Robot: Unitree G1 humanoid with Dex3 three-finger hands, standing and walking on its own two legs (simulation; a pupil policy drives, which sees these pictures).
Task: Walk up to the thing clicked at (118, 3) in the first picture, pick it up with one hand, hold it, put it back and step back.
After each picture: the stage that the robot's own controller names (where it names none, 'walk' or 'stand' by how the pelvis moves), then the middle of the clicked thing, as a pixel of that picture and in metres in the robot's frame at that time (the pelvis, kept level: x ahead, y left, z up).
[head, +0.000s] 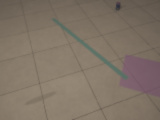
stand; (118, 6) +2.30 -0.47 -0.72
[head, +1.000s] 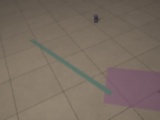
walk; (95, 18) +2.20 +0.03 -0.69
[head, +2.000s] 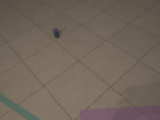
walk; (56, 33) +1.53 +0.48 -0.72
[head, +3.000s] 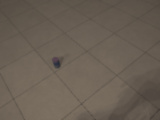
walk; (56, 62) +1.05 +0.42 -0.72
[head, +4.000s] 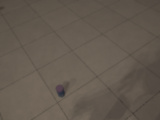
walk; (60, 91) +0.70 +0.32 -0.71
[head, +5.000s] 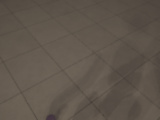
walk; out of the picture +0.48 +0.22 -0.70
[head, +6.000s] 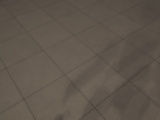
stand; out of the picture +0.41 +0.25 -0.72
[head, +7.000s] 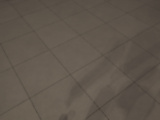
stand; out of the picture +0.41 +0.23 -0.72
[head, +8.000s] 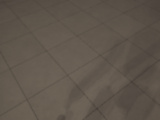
stand; out of the picture +0.41 +0.25 -0.73
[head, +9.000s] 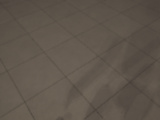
stand; out of the picture +0.39 +0.26 -0.73
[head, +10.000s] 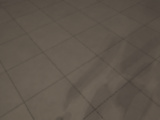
go down; out of the picture +0.39 +0.26 -0.73
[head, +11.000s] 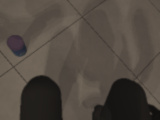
go down; (17, 46) +0.48 +0.29 -0.31
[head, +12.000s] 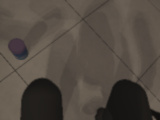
approach; (19, 49) +0.47 +0.29 -0.30
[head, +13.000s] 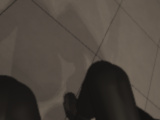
close in; out of the picture +0.45 +0.34 -0.22
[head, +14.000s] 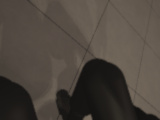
close; out of the picture +0.43 +0.34 -0.22
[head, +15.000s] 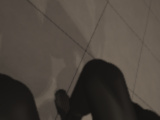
lift; out of the picture +0.41 +0.31 -0.23
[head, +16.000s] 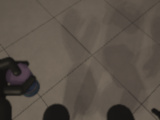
lift; (24, 81) +0.33 +0.22 -0.03
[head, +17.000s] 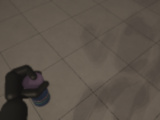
hold; (37, 90) +0.33 +0.19 -0.02
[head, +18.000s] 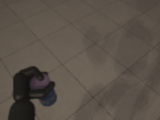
hold; (44, 90) +0.33 +0.17 -0.02
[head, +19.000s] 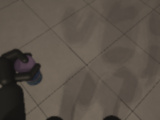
crouch; (29, 71) +0.40 +0.21 -0.08
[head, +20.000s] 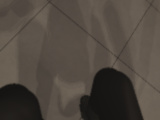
lower; out of the picture +0.48 +0.33 -0.14
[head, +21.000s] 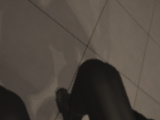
lower; out of the picture +0.42 +0.32 -0.24
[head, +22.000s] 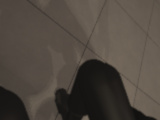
lower; out of the picture +0.41 +0.33 -0.23
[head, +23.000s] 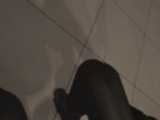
lower; out of the picture +0.41 +0.33 -0.24
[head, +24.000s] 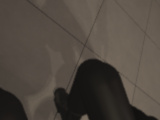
lower; out of the picture +0.41 +0.33 -0.23
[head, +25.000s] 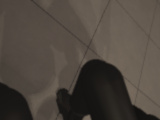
open; out of the picture +0.42 +0.32 -0.24
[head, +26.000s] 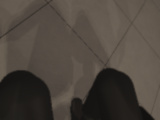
stand; out of the picture +0.43 +0.30 -0.25
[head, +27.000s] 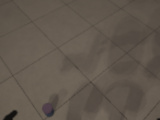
stand; (48, 110) +0.41 +0.23 -0.60
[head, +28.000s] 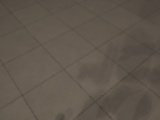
stand; out of the picture +0.40 +0.23 -0.67
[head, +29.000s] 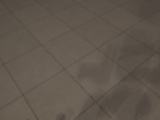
stand; out of the picture +0.40 +0.23 -0.67
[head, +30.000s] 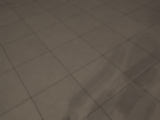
stand; out of the picture +0.42 +0.22 -0.72
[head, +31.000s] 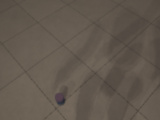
walk; (60, 99) +0.49 +0.21 -0.70
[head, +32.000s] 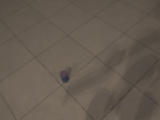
walk; (64, 76) +0.76 +0.27 -0.71
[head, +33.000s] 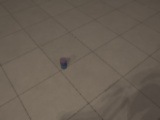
stand; (63, 63) +1.04 +0.26 -0.70
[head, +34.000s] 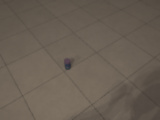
stand; (67, 64) +1.03 +0.23 -0.72
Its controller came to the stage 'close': yes
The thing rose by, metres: 0.69
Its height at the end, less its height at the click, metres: +0.00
